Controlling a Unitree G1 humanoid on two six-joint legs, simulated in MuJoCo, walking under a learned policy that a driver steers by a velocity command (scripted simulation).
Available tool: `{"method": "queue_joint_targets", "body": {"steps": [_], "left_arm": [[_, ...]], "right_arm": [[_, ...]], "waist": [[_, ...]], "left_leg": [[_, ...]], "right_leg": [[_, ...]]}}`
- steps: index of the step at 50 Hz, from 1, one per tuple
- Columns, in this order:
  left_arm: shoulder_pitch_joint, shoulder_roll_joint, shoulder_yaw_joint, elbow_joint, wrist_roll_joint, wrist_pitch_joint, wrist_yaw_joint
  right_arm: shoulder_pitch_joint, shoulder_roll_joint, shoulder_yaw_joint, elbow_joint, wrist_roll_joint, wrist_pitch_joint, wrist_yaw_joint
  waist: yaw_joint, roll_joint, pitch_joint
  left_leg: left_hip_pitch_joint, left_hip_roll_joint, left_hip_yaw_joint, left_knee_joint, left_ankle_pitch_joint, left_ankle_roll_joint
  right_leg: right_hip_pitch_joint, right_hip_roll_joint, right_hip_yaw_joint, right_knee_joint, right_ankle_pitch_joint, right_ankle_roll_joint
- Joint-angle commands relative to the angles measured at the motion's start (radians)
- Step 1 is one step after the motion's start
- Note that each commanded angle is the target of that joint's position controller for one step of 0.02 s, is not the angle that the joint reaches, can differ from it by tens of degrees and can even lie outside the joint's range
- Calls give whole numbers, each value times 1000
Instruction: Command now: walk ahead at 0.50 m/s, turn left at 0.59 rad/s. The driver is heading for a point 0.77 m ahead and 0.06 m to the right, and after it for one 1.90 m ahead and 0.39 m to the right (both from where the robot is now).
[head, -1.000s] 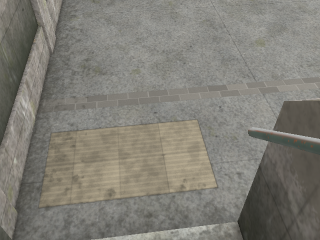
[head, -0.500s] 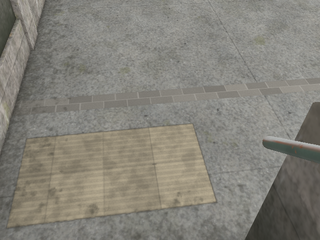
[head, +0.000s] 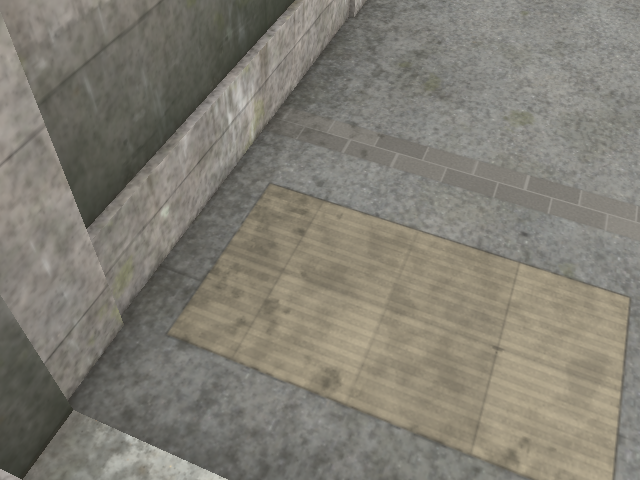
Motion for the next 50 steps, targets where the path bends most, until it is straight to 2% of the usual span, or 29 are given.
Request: {"method": "queue_joint_targets", "body": {"steps": [1, 4, 6, 7, 9, 11, 14, 15, 16, 17, 18, 20, 22, 24, 25, 26, 28, 29, 30, 32, 34, 36, 40, 41, 42, 44, 46, 48, 50], "left_arm": [[80, 130, 25, 18, -5, 15, -8], [7, 211, 51, 37, 2, 16, -52], [-173, 302, 87, -26, 39, 32, -112], [-251, 218, 86, -141, 11, 12, -147], [-337, 112, 48, -277, -49, -25, -146], [-221, 161, 85, -201, 2, -18, -82], [-80, 79, 64, -141, 65, 5, -128], [-78, 93, 76, -134, 53, -13, -106], [-185, 75, 69, -176, -110, 12, -41], [-251, 118, 73, -204, -134, 25, -14], [-170, 130, 70, -142, 46, 15, -60], [-170, 187, 97, -162, 85, 14, -79], [-163, 202, 121, -156, 44, 3, -80], [170, 275, 166, -36, 19, -17, -59], [336, 416, 208, 46, 57, -37, -57], [271, 506, 222, -1, 33, -59, -73], [179, 417, 203, 8, 29, -65, -106], [59, 242, 132, -8, 29, -48, -117], [-29, 79, 69, -10, 59, -32, -115], [-241, 23, 35, -118, 9, -54, -78], [-186, 133, 33, -93, 14, -74, -79], [-93, 146, 30, -94, 1, -98, -38], [5, 238, 63, -66, -16, -78, -50], [3, 60, 70, -83, -176, -14, 22], [10, 48, 72, -59, -143, 16, 51], [-41, 70, 91, -55, -105, 58, 71], [-23, -53, 79, -51, -89, 38, 4], [-169, 109, 84, -224, -142, 7, 5], [-323, 110, 96, -335, -161, 18, 21]], "right_arm": [[-83, -7, 6, -53, -24, -2, -1], [239, -110, -45, 88, -22, -14, -15], [755, -130, -84, 266, -67, -5, -34], [671, -209, -98, 228, -35, -14, -63], [571, -218, -120, 209, -2, -22, -49], [174, 9, -24, 53, 37, -36, -42], [212, 0, -4, -2, -10, -61, -56], [165, 5, 3, -37, -10, -81, -71], [53, -80, -62, -1, 124, -86, -120], [115, -76, -56, 4, 129, -83, -137], [265, -54, 7, 18, -78, -82, -87], [342, -49, 11, 10, -51, -50, -71], [373, -119, 1, 33, -23, -11, -65], [242, -266, -52, -3, -45, 11, -43], [360, -142, -43, -12, -29, 1, -18], [380, -26, -30, -79, 22, -15, 7], [132, -115, -56, -172, 70, -57, -18], [158, -79, -45, -175, 69, -64, -36], [128, -5, -11, -173, 19, -68, -57], [133, -25, 3, -107, -22, -58, -58], [80, 22, 23, -120, -23, -26, -19], [9, -46, 29, -137, -35, -49, -24], [-107, -102, 23, -185, -10, -18, -25], [-312, -58, 12, -304, 178, -57, -80], [-298, -46, 11, -296, 202, -75, -85], [41, -56, -21, -165, 175, -94, -70], [515, -86, -41, -10, 110, -64, -79], [480, -81, -57, -44, 103, -34, -90], [344, -161, -91, -37, 82, -17, -129]], "waist": [[-13, -43, 159], [-111, 70, 65], [-362, 241, -33], [-287, 156, -236], [-244, -73, -151], [-64, -208, 165], [1, -8, 124], [-2, -61, 69], [57, 130, -53], [-1, 89, -45], [-60, -81, 162], [-66, -6, 177], [-48, -12, 129], [129, -173, 87], [90, -430, -4], [13, -363, -73], [39, -118, 18], [-43, -42, 76], [-94, 60, 181], [-125, 80, 177], [-133, -132, 106], [-66, 54, 127], [-7, -43, 181], [78, 103, 152], [75, 70, 151], [-25, -149, 72], [-199, 95, -227], [-269, 134, -393], [-170, 89, -316]], "left_leg": [[-17, 12, 17, -108, -130, 15], [478, -62, 131, -295, -95, 36], [1155, 27, 38, -320, 167, 190], [1350, 177, -130, 40, 578, 283], [1216, 327, -190, 27, 182, 357], [393, 233, -54, -118, -302, 255], [-191, 114, 8, -26, -341, 221], [-287, 16, 106, 72, -532, 149], [-217, -34, 123, 145, -626, 75], [-162, 7, 108, 217, -616, 56], [-151, 115, 26, 286, -700, 63], [4, 203, -64, 411, -698, 53], [75, 214, -69, 579, -635, 33], [58, 69, 27, 1103, -622, -31], [-214, -133, 80, 1644, -1248, -58], [-524, -177, 38, 1708, -1203, -38], [-836, -88, -19, 1689, -1094, -33], [-929, 29, -183, 1510, -914, -11], [-966, 123, -267, 1267, -702, 14], [-445, 130, -151, 626, -125, 13], [40, 29, 34, 828, -41, -30], [67, 25, -51, 315, 339, -54], [51, -43, -23, 37, -31, -61], [-133, -96, -80, -168, 54, -87], [-188, -55, -132, -324, 144, -74], [109, 49, -183, -552, 344, -10], [1165, 258, -184, 80, 898, 139], [1306, 353, -291, 151, 241, 236], [936, 433, -478, -54, -417, 282]], "right_leg": [[35, -356, 469, -267, 873, -88], [-61, -239, 327, 121, 990, -21], [-590, -35, 191, 886, 240, 126], [-744, -33, 281, 909, 97, 118], [-1011, -116, 370, 715, 129, 138], [-652, -209, 435, -68, 728, 43], [-128, -187, 418, -139, 1213, 19], [61, -141, 377, -331, 1407, 32], [177, -25, 309, -421, 1590, 99], [175, -29, 330, -452, 1581, 125], [63, -176, 393, -485, 1442, 123], [-21, -178, 356, -533, 1279, 93], [129, -143, 284, -598, 1126, 60], [382, -87, 224, -875, 1211, 26], [631, -166, 344, -622, 1775, -116], [768, -219, 585, -481, 2138, -178], [637, -345, 796, -519, 1593, -305], [441, -437, 1012, -534, 1123, -338], [257, -422, 944, -556, 1036, -292], [-271, -224, 641, -651, 927, -231], [-645, -98, 565, -646, 751, -191], [-543, 40, 520, -403, 555, -106], [-211, -34, 770, -304, 537, -147], [38, 10, 800, -227, 818, -77], [200, 26, 801, -111, 837, -54], [131, 34, 775, 218, 903, -53], [-687, 205, 563, 849, -41, 19], [-1026, 5, 571, 887, 131, 24], [-1014, -77, 507, 786, 437, 47]]}}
